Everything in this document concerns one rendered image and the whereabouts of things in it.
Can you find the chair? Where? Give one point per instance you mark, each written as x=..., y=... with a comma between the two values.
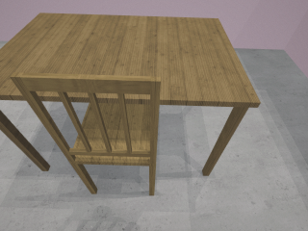
x=111, y=134

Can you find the table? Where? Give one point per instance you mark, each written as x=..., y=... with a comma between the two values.
x=193, y=56

